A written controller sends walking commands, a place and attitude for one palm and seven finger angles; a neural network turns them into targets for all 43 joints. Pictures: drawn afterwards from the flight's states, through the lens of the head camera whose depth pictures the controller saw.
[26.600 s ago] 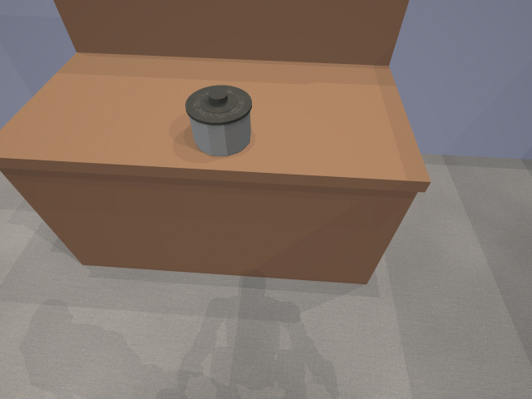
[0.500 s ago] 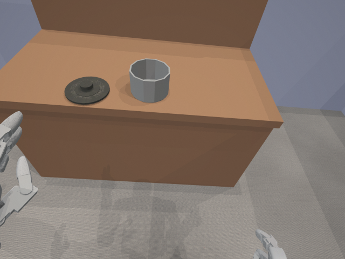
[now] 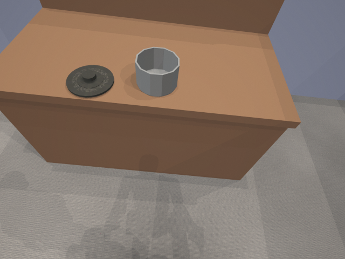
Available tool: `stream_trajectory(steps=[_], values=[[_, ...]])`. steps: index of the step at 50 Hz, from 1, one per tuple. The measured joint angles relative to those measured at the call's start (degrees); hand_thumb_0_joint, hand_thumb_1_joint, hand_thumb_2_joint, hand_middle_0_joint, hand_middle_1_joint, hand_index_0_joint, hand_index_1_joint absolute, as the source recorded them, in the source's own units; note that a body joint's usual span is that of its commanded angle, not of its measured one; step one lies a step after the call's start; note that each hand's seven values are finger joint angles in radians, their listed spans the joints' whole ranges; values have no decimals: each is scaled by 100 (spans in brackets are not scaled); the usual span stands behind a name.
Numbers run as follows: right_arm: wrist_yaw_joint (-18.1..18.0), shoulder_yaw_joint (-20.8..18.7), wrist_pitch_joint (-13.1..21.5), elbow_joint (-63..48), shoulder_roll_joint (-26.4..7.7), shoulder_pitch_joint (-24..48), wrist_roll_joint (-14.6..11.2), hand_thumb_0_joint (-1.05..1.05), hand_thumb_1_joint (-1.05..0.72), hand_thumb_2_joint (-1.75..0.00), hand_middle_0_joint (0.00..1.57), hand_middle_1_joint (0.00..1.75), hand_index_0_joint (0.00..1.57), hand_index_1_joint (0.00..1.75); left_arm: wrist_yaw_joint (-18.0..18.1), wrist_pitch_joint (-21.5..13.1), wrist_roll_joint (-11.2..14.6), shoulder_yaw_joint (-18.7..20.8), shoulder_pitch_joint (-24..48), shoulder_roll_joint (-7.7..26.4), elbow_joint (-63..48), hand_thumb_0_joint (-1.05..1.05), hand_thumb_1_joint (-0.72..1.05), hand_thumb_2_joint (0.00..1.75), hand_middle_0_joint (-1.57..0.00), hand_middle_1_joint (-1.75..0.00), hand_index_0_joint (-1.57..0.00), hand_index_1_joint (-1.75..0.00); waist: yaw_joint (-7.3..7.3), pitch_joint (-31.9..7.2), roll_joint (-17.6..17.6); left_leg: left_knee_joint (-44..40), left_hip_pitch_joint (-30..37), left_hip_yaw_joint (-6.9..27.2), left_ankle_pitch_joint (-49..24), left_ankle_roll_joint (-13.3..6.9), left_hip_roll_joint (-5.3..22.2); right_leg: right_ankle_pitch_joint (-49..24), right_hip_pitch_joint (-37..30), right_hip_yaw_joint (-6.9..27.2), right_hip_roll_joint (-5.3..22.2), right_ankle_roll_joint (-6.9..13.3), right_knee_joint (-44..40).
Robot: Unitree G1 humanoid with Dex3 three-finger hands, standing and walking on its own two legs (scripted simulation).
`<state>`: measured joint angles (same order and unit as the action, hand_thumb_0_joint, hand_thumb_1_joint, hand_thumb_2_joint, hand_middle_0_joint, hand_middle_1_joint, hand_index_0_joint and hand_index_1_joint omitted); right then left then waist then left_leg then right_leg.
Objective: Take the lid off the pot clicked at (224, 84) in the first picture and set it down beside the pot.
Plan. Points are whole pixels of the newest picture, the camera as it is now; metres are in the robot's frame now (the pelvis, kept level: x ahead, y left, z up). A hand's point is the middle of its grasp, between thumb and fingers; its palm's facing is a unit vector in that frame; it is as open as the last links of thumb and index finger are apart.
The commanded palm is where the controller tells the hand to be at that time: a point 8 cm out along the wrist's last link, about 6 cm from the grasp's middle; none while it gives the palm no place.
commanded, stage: let the arm hang, fingers relaxed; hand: left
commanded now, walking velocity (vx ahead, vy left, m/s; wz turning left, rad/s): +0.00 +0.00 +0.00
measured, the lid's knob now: (89, 75) +0.71 +0.34 -0.08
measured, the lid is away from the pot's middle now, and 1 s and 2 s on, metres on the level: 0.26 0.26 0.26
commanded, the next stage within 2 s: look to check the result in 0.66 s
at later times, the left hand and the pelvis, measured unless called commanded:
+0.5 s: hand out of the picture +0.05 +0.16 -0.18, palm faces -0.01 -0.98 -0.20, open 7.2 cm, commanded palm none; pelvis +0.02 -0.01 +0.00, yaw -2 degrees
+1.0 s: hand out of the picture +0.03 +0.15 -0.18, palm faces -0.01 -0.98 -0.19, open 7.3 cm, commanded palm none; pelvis +0.02 -0.02 +0.00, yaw -2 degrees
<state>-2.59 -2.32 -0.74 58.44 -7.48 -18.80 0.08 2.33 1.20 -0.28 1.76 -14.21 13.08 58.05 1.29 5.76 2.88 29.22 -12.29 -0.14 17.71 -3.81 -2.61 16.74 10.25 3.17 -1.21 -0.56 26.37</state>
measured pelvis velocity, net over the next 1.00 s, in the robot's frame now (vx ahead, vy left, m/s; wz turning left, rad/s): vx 0.02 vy -0.02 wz -0.03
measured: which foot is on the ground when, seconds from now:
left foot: down 0.00-1.00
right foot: down 0.00-1.00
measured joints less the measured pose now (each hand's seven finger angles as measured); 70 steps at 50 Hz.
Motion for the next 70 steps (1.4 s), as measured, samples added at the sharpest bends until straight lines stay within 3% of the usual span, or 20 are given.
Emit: stream_trajectory(steps=[6,15,39,70], values=[[-13,7,1,212,87,90,-21,0,-91,-90,20,30,20,30,59,-9,-1,-67,6,-58,308,-1,93,90,-20,-30,-20,-30,10,26,-205,-135,207,-38,17,10,-6,33,-188,41,14,-24,-120],[-4,-21,20,409,73,299,0,1,-94,-90,20,30,20,30,87,-92,-30,-146,117,-426,376,0,92,90,-19,-30,-20,-30,-2,-127,-304,-203,372,-94,69,52,25,104,-290,100,-17,14,-99],[-27,-40,67,489,134,285,-1,0,-92,-90,20,30,20,30,96,-123,-17,-66,47,-407,461,0,93,90,-20,-30,-20,-30,11,-146,-209,-251,468,-112,108,164,158,86,-385,123,-145,117,-192],[-49,-27,100,552,214,247,-4,0,-92,-90,20,30,20,30,104,-133,-16,-70,-30,-456,571,1,93,90,-20,-30,-20,-30,3,-113,-145,-342,476,-128,24,90,87,9,-399,134,-68,40,-287]])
